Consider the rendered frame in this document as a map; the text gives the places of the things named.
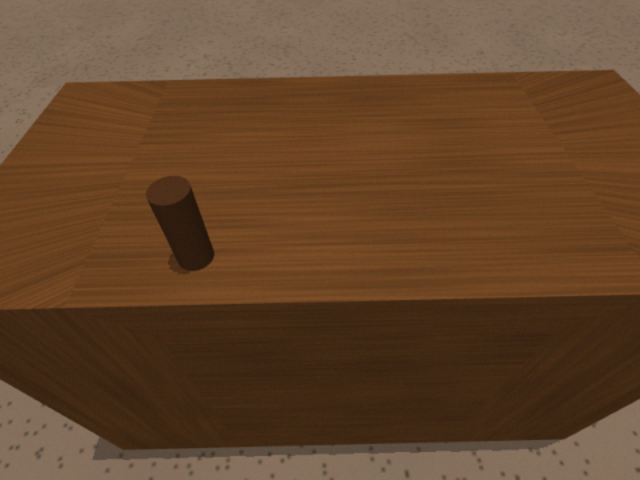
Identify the can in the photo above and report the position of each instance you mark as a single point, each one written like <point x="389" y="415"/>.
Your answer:
<point x="173" y="203"/>

